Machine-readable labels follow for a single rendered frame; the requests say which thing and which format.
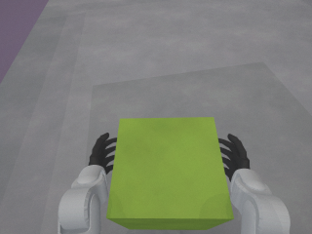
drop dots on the right robot hand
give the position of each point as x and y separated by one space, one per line
237 155

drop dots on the robot left forearm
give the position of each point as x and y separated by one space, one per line
79 207

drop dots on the robot right forearm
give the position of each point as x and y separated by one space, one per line
261 212

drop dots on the left robot hand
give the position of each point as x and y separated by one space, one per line
99 152

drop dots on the carton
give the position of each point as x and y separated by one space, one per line
168 174

